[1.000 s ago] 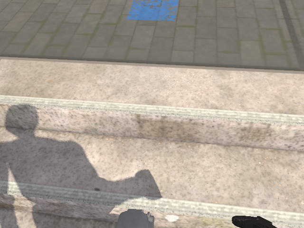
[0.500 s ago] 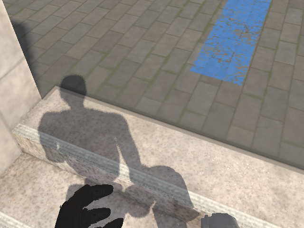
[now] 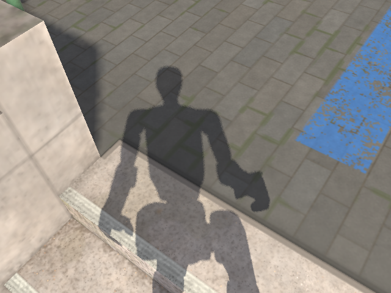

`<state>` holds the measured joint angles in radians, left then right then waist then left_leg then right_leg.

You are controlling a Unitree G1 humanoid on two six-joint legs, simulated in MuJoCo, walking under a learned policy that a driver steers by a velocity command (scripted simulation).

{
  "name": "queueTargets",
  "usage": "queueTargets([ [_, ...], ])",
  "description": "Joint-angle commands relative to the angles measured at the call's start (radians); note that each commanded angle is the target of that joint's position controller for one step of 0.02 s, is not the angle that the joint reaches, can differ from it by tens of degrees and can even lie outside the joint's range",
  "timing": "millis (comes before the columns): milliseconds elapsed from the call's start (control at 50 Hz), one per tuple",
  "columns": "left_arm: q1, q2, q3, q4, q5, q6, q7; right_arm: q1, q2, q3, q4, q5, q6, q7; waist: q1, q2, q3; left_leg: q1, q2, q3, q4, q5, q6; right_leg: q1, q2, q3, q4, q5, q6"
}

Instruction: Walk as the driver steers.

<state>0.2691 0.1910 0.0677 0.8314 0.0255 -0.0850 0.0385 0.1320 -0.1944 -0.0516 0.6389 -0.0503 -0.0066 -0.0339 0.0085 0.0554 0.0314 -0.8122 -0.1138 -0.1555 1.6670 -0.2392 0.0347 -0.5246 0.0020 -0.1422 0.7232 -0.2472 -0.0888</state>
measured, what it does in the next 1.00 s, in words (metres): climbs, turning right: left foot, then right foot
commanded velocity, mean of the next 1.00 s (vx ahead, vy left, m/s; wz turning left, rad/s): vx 0.01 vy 0.00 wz -0.35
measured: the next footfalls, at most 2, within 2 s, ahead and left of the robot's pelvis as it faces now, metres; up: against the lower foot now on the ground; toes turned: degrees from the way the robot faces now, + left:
left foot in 0.26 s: +0.14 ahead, +0.11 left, +0.00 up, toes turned -2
right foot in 0.70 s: +0.03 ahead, -0.12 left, +0.00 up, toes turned -25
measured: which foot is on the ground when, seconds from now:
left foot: up 0.00-0.24, down 0.26-0.68, up 0.70-1.00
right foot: down 0.00-0.28, up 0.30-0.68, down 0.70-1.00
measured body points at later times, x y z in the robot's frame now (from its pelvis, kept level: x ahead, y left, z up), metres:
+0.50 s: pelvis +0.04 +0.03 +0.02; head +0.04 +0.05 +0.47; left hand +0.20 +0.27 -0.09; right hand +0.15 -0.23 -0.06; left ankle +0.10 +0.11 -0.71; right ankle -0.03 -0.08 -0.59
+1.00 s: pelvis +0.04 +0.01 +0.02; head +0.06 +0.00 +0.47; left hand +0.25 +0.18 -0.08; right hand +0.09 -0.27 -0.08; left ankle +0.12 +0.09 -0.68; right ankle +0.00 -0.09 -0.71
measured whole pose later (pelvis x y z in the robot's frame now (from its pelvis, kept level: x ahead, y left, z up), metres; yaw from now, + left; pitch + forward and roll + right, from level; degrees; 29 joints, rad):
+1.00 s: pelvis +0.04 +0.01 +0.02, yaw -25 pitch +1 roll +0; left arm 0.25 0.19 0.04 0.61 0.04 0.02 0.05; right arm 0.19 -0.19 -0.02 0.62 -0.01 0.03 -0.03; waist 0.04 -0.01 0.02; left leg -0.48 -0.01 0.05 0.82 -0.40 0.00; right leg -0.33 0.07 0.08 0.61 -0.30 -0.04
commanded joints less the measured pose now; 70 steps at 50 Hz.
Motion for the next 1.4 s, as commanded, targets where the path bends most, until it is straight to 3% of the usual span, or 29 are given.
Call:
queueTargets([
  [20,-0.014,0.047,0.003,-0.044,-0.006,-0.013,0.002,0.103,-0.013,0.004,-0.044,-0.007,0.012,0.0,-0.075,-0.123,-0.089,-0.109,0.054,-0.012,-0.074,0.063,-0.032,0.16,-0.203,0.328,-0.299,0.014,-0.131],
  [120,0.046,0.073,0.014,-0.046,-0.009,0.029,0.03,0.108,0.006,0.016,-0.029,0.0,0.024,0.024,-0.046,-0.135,-0.132,-0.003,0.152,0.162,-0.361,0.099,-0.084,0.21,-0.181,0.338,-0.344,-0.052,-0.18],
  [140,0.022,0.074,0.013,-0.068,-0.004,0.04,0.042,0.08,0.041,0.035,-0.047,0.023,0.022,0.026,-0.04,-0.158,-0.14,0.104,0.19,0.134,-0.608,-0.008,-0.078,0.202,-0.18,0.332,-0.379,-0.097,-0.134],
  [200,0.066,0.127,0.047,-0.095,0.021,0.093,0.034,0.083,0.024,0.026,-0.025,0.053,0.037,0.011,0.06,-0.219,-0.11,0.332,0.065,0.296,-0.907,-0.201,-0.065,0.182,-0.148,0.331,-0.366,-0.211,-0.111],
  [240,-0.007,0.121,0.043,-0.116,0.008,0.098,0.014,0.198,0.016,0.012,0.006,0.049,0.018,-0.009,-0.009,-0.218,-0.09,0.546,0.066,0.266,-1.094,-0.029,-0.013,0.069,-0.169,0.351,-0.306,-0.139,-0.078],
  [260,0.007,0.092,0.039,-0.111,0.008,0.099,0.008,0.214,0.006,0.009,0.009,0.041,-0.001,-0.016,-0.011,-0.158,-0.074,0.624,0.105,0.191,-1.196,-0.014,-0.016,0.014,-0.123,0.331,-0.222,-0.178,-0.044],
  [280,0.016,0.002,0.018,-0.125,0.003,0.098,0.003,0.227,-0.035,0.008,-0.015,0.024,-0.023,-0.021,-0.016,0.059,-0.079,0.668,0.34,-0.097,-1.358,-0.097,-0.003,-0.068,-0.013,0.238,0.037,-0.242,0.018],
  [300,0.02,0.029,0.027,-0.155,-0.02,0.107,0.017,0.177,-0.096,-0.009,-0.055,0.016,-0.019,-0.03,-0.028,0.291,-0.1,0.554,0.521,-0.31,-1.457,-0.053,0.122,-0.119,0.063,0.121,0.285,-0.348,0.067],
  [340,0.062,0.095,0.052,-0.113,0.005,0.12,0.019,0.066,-0.02,0.015,-0.094,0.016,-0.018,-0.035,0.025,0.106,-0.055,0.441,0.461,-0.221,-1.428,-0.092,0.214,-0.072,0.023,0.184,0.639,-0.264,0.12],
  [360,0.059,0.092,0.053,-0.118,0.008,0.13,0.019,0.041,-0.032,0.015,-0.101,0.011,-0.019,-0.035,0.05,0.058,-0.037,0.441,0.414,-0.122,-1.4,-0.074,0.189,-0.097,0.012,0.189,0.692,-0.229,0.135],
  [420,0.029,0.095,0.051,-0.133,0.008,0.147,0.006,0.074,-0.048,0.013,-0.104,0.017,-0.038,-0.046,0.016,0.002,-0.063,0.538,0.355,0.021,-1.332,0.076,0.176,-0.142,0.027,0.162,0.799,-0.114,0.159],
  [460,-0.02,0.095,0.044,-0.162,0.003,0.151,-0.008,0.109,-0.056,0.013,-0.101,0.025,-0.045,-0.046,-0.009,0.02,-0.069,0.623,0.36,0.045,-1.327,0.072,0.177,-0.167,0.018,0.17,0.695,-0.088,0.173],
  [540,-0.118,0.087,0.023,-0.227,0.003,0.147,-0.029,0.167,-0.104,-0.005,-0.1,0.002,-0.019,-0.045,-0.066,0.106,-0.05,0.695,0.403,0.067,-1.335,-0.011,0.203,-0.131,-0.013,0.132,0.353,-0.224,0.16],
  [600,-0.091,0.086,0.014,-0.253,-0.006,0.14,-0.038,0.109,-0.145,-0.02,-0.116,-0.007,-0.011,-0.033,-0.033,0.117,-0.069,0.569,0.415,0.136,-1.31,0.021,0.194,0.075,-0.035,0.111,0.152,-0.285,0.105],
  [640,-0.032,0.098,0.017,-0.247,-0.013,0.134,-0.034,0.067,-0.151,-0.025,-0.106,0.005,-0.012,-0.016,0.008,0.116,-0.081,0.477,0.41,0.185,-1.256,0.021,0.158,0.222,-0.02,0.062,0.023,-0.161,0.066],
  [680,0.067,0.127,0.023,-0.214,-0.002,0.112,-0.031,0.105,-0.148,-0.034,-0.066,0.01,0.003,-0.002,0.041,-0.037,-0.054,0.349,0.336,0.286,-1.092,-0.135,0.046,0.369,0.01,0.101,-0.187,-0.068,0.039],
  [700,0.094,0.197,0.035,-0.236,0.014,0.097,-0.028,0.11,-0.089,-0.02,-0.082,0.014,0.013,0.012,0.049,-0.265,-0.033,0.17,0.253,0.36,-0.828,-0.28,-0.038,0.416,-0.193,0.457,-0.351,-0.078,-0.011],
  [720,0.072,0.279,0.065,-0.282,0.004,0.102,0.001,0.001,-0.082,-0.009,-0.165,0.042,0.017,0.01,0.081,-0.413,0.004,0.034,0.128,0.228,-0.7,-0.342,-0.083,0.35,-0.309,0.736,-0.437,0.029,-0.139],
  [760,-0.021,0.222,0.05,-0.313,-0.001,0.11,0.016,-0.027,-0.097,-0.01,-0.145,0.027,0.015,0.014,0.049,-0.266,0.019,0.057,0.156,0.129,-0.509,-0.205,-0.094,0.248,-0.271,0.657,-0.452,-0.166,-0.191],
  [840,-0.076,0.129,0.011,-0.328,0.008,0.099,0.01,0.004,-0.088,-0.006,-0.113,0.009,0.025,0.018,0.007,-0.157,-0.066,0.112,0.126,0.167,-0.51,-0.115,-0.086,0.28,-0.159,0.48,-0.318,0.117,-0.139],
  [940,-0.016,0.125,0.012,-0.295,0.025,0.095,0.014,0.036,-0.033,0.019,-0.099,0.036,0.033,0.001,0.035,-0.204,-0.098,0.268,0.103,0.208,-0.752,-0.193,-0.04,0.274,-0.152,0.456,-0.289,0.199,-0.136],
  [1020,-0.044,0.095,-0.001,-0.256,-0.01,0.086,0.005,0.148,0.017,0.028,-0.049,0.051,0.016,-0.015,-0.025,-0.171,-0.093,0.622,0.087,0.242,-1.219,0.008,-0.003,0.164,-0.123,0.433,-0.271,0.261,-0.079],
  [1040,-0.016,0.052,-0.011,-0.238,-0.013,0.079,-0.004,0.153,-0.003,0.027,-0.051,0.03,0.002,-0.02,-0.021,-0.089,-0.099,0.74,0.167,0.124,-1.298,0.086,-0.005,0.098,-0.096,0.421,-0.23,0.172,-0.028],
  [1060,0.022,-0.012,-0.024,-0.232,-0.024,0.074,-0.016,0.135,-0.077,0.021,-0.07,0.012,-0.015,-0.021,0.003,0.112,-0.116,0.818,0.362,-0.109,-1.373,0.196,0.028,-0.013,-0.009,0.318,-0.107,-0.094,0.03],
  [1080,0.046,0.047,-0.008,-0.216,-0.045,0.087,-0.013,0.13,-0.088,0.01,-0.069,0.013,-0.011,-0.019,-0.002,0.209,-0.151,0.668,0.448,-0.196,-1.401,0.159,0.156,0.08,0.031,0.218,-0.027,-0.276,0.067],
  [1120,0.016,0.057,-0.002,-0.178,-0.025,0.098,-0.015,0.1,-0.005,0.034,-0.066,0.017,-0.024,-0.014,-0.002,0.098,-0.076,0.592,0.387,-0.16,-1.424,-0.005,0.183,0.124,-0.009,0.22,0.004,-0.221,0.091],
  [1200,0.061,0.003,-0.013,-0.101,-0.013,0.095,-0.023,0.12,-0.024,0.025,-0.027,0.026,-0.031,-0.022,0.023,0.038,-0.061,0.574,0.268,0.001,-1.375,-0.022,0.11,0.242,0.001,0.158,-0.188,-0.051,0.087],
  [1280,0.069,0.047,-0.006,-0.063,-0.008,0.087,-0.004,0.172,-0.01,0.009,0.0,0.038,-0.023,-0.012,-0.01,-0.034,0.002,0.545,0.224,0.036,-1.403,-0.16,0.057,0.249,-0.046,0.198,-0.304,-0.003,0.078],
  [1400,0.091,0.023,-0.012,-0.008,-0.014,0.067,0.001,0.219,-0.005,0.001,0.077,0.036,-0.033,-0.009,-0.01,-0.065,-0.034,0.699,0.212,0.094,-1.338,0.125,0.056,0.234,-0.07,0.221,-0.366,0.08,0.062],
])
Keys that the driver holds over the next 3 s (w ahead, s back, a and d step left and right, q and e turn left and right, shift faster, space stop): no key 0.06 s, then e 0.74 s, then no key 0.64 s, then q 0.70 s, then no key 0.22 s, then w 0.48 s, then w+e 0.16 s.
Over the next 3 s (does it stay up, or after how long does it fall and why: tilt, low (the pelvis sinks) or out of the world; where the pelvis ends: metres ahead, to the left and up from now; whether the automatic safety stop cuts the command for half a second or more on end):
stays up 0.28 0.06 0.01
